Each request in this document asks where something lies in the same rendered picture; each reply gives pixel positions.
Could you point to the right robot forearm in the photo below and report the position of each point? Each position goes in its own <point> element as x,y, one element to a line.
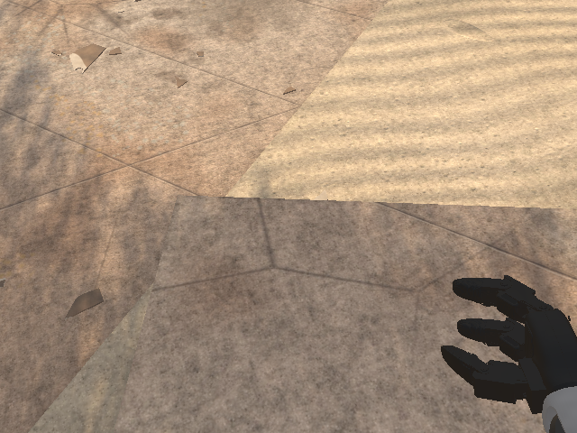
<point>559,412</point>

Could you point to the right robot hand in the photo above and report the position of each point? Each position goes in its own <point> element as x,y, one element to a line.
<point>545,348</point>

